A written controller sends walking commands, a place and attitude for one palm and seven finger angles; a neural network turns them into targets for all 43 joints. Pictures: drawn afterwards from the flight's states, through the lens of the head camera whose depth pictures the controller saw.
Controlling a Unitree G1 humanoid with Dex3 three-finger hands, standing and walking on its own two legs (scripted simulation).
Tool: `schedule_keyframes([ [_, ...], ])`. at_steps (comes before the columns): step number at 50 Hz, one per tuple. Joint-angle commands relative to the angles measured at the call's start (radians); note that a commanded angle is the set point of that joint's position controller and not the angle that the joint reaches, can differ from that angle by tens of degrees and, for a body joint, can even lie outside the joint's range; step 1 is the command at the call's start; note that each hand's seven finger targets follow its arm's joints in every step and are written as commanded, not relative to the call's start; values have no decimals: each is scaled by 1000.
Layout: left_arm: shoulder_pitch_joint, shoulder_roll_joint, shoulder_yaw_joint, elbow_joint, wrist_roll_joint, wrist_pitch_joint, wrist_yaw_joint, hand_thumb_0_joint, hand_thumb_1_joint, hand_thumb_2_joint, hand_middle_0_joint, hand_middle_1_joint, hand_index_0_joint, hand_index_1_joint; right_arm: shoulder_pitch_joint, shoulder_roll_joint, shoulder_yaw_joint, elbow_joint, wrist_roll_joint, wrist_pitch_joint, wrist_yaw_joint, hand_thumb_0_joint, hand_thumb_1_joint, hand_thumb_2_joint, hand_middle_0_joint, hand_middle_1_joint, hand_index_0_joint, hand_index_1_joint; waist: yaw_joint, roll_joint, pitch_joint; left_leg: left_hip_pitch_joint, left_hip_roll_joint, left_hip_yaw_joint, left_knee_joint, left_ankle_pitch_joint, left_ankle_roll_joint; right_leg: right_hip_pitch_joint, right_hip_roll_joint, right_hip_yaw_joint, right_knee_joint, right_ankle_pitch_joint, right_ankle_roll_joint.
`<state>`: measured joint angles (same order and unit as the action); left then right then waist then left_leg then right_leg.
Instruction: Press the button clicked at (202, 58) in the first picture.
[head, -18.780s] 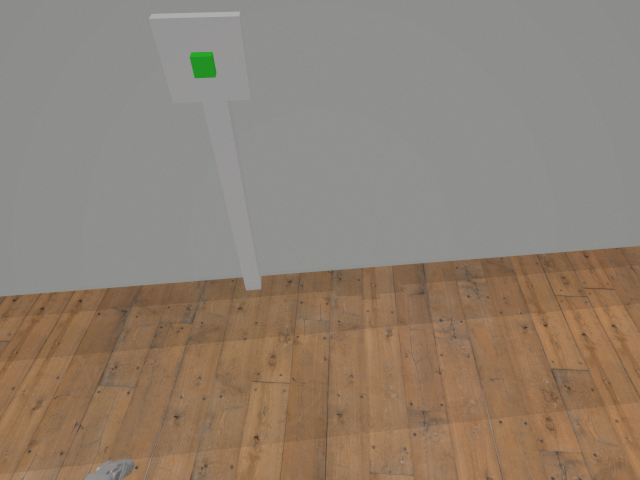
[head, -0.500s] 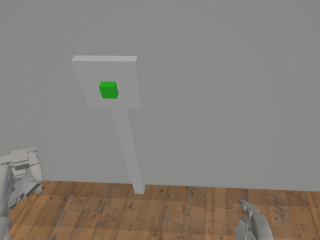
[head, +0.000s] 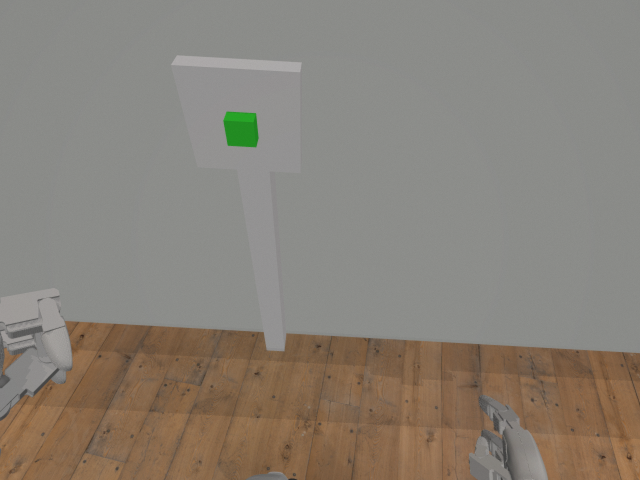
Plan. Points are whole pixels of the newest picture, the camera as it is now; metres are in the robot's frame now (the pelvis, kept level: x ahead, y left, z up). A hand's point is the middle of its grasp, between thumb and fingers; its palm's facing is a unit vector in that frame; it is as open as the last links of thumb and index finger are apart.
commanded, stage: step back with the hand held close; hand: left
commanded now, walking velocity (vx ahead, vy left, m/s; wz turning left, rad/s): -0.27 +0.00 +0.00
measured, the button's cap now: (242, 128) +0.58 +0.16 +0.13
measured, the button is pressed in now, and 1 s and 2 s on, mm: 0 0 0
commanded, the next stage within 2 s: stop stepping back and stand still in 0.50 s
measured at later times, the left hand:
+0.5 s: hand out of the picture +0.10 +0.28 +0.18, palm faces +0.34 -0.86 -0.38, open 3.1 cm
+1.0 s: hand out of the picture -0.08 +0.33 +0.19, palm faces +0.24 -0.84 -0.49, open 3.1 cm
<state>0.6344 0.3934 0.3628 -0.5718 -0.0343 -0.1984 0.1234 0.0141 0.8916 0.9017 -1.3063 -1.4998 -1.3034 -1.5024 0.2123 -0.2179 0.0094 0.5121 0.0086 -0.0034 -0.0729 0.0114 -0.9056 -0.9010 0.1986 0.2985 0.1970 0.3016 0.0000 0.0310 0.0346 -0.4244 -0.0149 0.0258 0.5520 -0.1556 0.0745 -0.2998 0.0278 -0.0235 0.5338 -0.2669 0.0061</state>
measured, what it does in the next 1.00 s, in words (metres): walks backwards: right foot, then left foot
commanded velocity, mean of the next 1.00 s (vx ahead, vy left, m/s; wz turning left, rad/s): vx -0.08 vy -0.04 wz -0.02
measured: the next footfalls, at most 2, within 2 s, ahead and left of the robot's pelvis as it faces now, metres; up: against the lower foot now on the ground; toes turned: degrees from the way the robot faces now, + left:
right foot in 0.54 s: -0.21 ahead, -0.08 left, +0.00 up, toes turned -6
left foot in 0.68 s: +0.03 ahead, +0.09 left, -0.01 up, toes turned -8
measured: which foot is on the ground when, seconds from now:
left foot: down 0.00-0.54, up 0.56-0.66, down 0.68-0.88, up 0.90-1.00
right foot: down 0.00-0.22, up 0.24-0.52, down 0.54-0.66, up 0.68-0.90, down 0.92-1.00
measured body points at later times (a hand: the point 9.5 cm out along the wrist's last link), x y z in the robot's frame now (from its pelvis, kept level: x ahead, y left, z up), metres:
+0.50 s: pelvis -0.09 +0.04 +0.00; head -0.08 +0.09 +0.45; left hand +0.08 +0.32 +0.20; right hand +0.09 -0.17 -0.06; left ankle +0.10 +0.07 -0.72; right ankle -0.24 -0.08 -0.70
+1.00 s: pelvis -0.27 +0.11 -0.01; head -0.28 +0.17 +0.43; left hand -0.10 +0.37 +0.21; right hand -0.14 -0.15 -0.08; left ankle -0.21 +0.21 -0.64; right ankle -0.22 +0.01 -0.73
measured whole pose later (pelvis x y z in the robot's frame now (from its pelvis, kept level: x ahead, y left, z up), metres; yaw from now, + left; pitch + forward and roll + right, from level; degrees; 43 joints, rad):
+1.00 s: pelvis -0.27 +0.11 -0.01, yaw -5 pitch -1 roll -2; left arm 0.68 0.51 0.44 -0.81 -0.03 -0.19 0.09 0.01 0.89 0.90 -1.31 -1.50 -1.31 -1.50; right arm 0.25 -0.18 -0.03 0.64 -0.02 -0.03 -0.03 0.01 -0.90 -0.90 0.20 0.30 0.20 0.30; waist 0.01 -0.10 -0.04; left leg -0.69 -0.01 -0.01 1.29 -0.34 -0.03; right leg -0.39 0.01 -0.11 0.69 -0.30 -0.07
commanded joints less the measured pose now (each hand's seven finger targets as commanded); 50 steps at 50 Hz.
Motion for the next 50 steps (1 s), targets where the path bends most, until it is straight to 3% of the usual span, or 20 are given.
schedule_keyframes([
  [1, -38, 175, 149, -260, -5, -87, 38, 0, 900, 900, -1300, -1500, -1300, -1500, -94, -134, -64, -141, -9, -82, -8, 0, -900, -900, 200, 300, 200, 300, 2, 24, -103, -69, 104, -147, -167, -393, -14, 57, -61, 148, -128, -194, -50],
  [6, -63, 151, 108, -225, -9, -94, 61, 0, 900, 900, -1300, -1500, -1300, -1500, -56, -126, -67, -78, -15, -86, -1, 0, -900, -900, 200, 300, 200, 300, -27, -110, -111, 258, 26, -87, 191, -222, -60, -307, -239, 261, -273, -204, -119],
  [9, -112, 154, 100, -258, -5, -98, 63, 0, 900, 900, -1300, -1500, -1300, -1500, -80, -141, -55, -93, -12, -87, -13, 0, -900, -900, 200, 300, 200, 300, -32, 16, -23, 139, 119, -233, -93, -339, -26, -295, -90, 113, -98, -255, -44],
  [11, -129, 182, 149, -284, 13, -111, 61, 0, 900, 900, -1300, -1500, -1300, -1500, -129, -151, -56, -108, -29, -113, -24, 0, -900, -900, 200, 300, 200, 300, -8, 320, -60, -255, 351, -568, -519, -696, 67, 63, 93, 47, 458, -209, 8],
  [14, -124, 205, 189, -281, -1, -126, 54, 0, 900, 900, -1300, -1500, -1300, -1500, -94, -123, -79, -71, -34, -134, 8, 0, -900, -900, 200, 300, 200, 300, 11, 113, -169, -143, 323, -389, -453, -500, 26, 49, 89, 67, 653, -250, -9],
  [22, -53, 159, 96, -307, -45, -106, 27, 0, 900, 900, -1300, -1500, -1300, -1500, -77, -88, -58, -22, -34, -159, 46, 0, -900, -900, 200, 300, 200, 300, 12, 255, -273, 180, 203, -160, -488, -276, -167, 131, 108, -105, 50, -349, -55],
  [24, -72, 195, 116, -312, -49, -120, 25, 0, 900, 900, -1300, -1500, -1300, -1500, -52, -86, -58, 4, -39, -150, 50, 0, -900, -900, 200, 300, 200, 300, 18, 170, -300, 325, 148, -74, -307, -78, -217, 97, 43, -61, -267, -260, -88],
  [27, -127, 241, 157, -313, -59, -130, 37, 0, 900, 900, -1300, -1500, -1300, -1500, -95, -68, -46, 22, -23, -118, 31, 0, -900, -900, 200, 300, 200, 300, 9, -181, -143, 231, -7, -53, 441, -262, -140, -200, -359, 183, -391, 167, -204],
  [30, -187, 180, 104, -241, -25, -112, -5, 0, 900, 900, -1300, -1500, -1300, -1500, -127, -91, -48, -5, -6, -128, 24, 0, -900, -900, 200, 300, 200, 300, -20, -304, -99, 79, 22, -87, 333, -210, -98, -9, -274, 34, -142, 557, -157],
  [32, -143, 157, 109, -207, -52, -47, -22, 0, 900, 900, -1300, -1500, -1300, -1500, -115, -108, -32, -32, 5, -116, 0, 0, -900, -900, 200, 300, 200, 300, -53, 86, -80, 325, 51, -152, -111, 272, -58, -132, -53, -82, 271, 213, -9],
  [33, -171, 181, 118, -246, -59, -47, -22, 0, 900, 900, -1300, -1500, -1300, -1500, -123, -142, -44, -39, -11, -139, 10, 0, -900, -900, 200, 300, 200, 300, -22, 405, -121, 308, 266, -460, -293, 467, -4, -148, 72, -12, 500, -345, 8],
  [34, -248, 200, 115, -258, -42, -54, -12, 0, 900, 900, -1300, -1500, -1300, -1500, -95, -104, -31, -18, -34, -170, 22, 0, -900, -900, 200, 300, 200, 300, -20, 339, -125, 183, 306, -573, -360, 106, 1, -81, 80, 135, 594, -398, -16],
  [36, -282, 207, 143, -216, -47, -72, 8, 0, 900, 900, -1300, -1500, -1300, -1500, -118, -116, -32, -8, -9, -194, 32, 0, -900, -900, 200, 300, 200, 300, -5, 102, -62, 6, 286, -514, -519, -620, -34, -24, 73, 81, 534, -318, -16],
  [40, -8, 161, 135, -333, -31, -15, 5, 0, 900, 900, -1300, -1500, -1300, -1500, -144, -98, -63, -75, -27, -138, 60, 0, -900, -900, 200, 300, 200, 300, 45, 339, -154, -162, 110, -133, -625, -549, -326, 299, 166, -131, 432, -234, -39],
  [42, 115, 183, 145, -365, -13, -30, 8, 0, 900, 900, -1300, -1500, -1300, -1500, -119, -80, -65, -87, -30, -133, 64, 0, -900, -900, 200, 300, 200, 300, 55, 318, -178, -227, 72, 1, -444, -458, -218, 422, 130, -145, 223, -274, -72],
  [44, 165, 205, 153, -397, 0, -12, 9, 0, 900, 900, -1300, -1500, -1300, -1500, -70, -59, -73, -71, 4, -108, 70, 0, -900, -900, 200, 300, 200, 300, 61, -277, -141, -82, -70, 71, 482, -324, -161, 8, -179, 114, -201, -314, -179],
  [45, 60, 180, 140, -446, 5, -3, 4, 0, 900, 900, -1300, -1500, -1300, -1500, -103, -94, -91, -62, 15, -95, 55, 0, -900, -900, 200, 300, 200, 300, 3, -347, -73, -141, -22, -133, 870, -307, -112, -289, -356, 336, -278, -283, -228],
  [47, -217, 336, 267, -526, -25, -23, 4, 0, 900, 900, -1300, -1500, -1300, -1500, -97, -77, -68, -47, -25, -76, 50, 0, -900, -900, 200, 300, 200, 300, -85, -233, -60, -109, 53, -145, 1098, -172, -105, -548, -453, 331, -374, -495, -258],
  [48, -240, 339, 288, -321, -14, -40, 10, 0, 900, 900, -1300, -1500, -1300, -1500, -68, -54, -57, -52, -41, -76, 41, 0, -900, -900, 200, 300, 200, 300, -104, -256, -112, 73, 103, -59, 981, -164, -106, -637, -376, 161, -373, -604, -153],
  [50, -234, 221, 204, -191, 16, -31, 32, 0, 900, 900, -1300, -1500, -1300, -1500, -129, -85, -76, -45, -26, -113, 2, 0, -900, -900, 200, 300, 200, 300, -37, -128, -54, 125, 94, -7, 539, -288, -44, -532, -298, 218, -330, -772, -153],
])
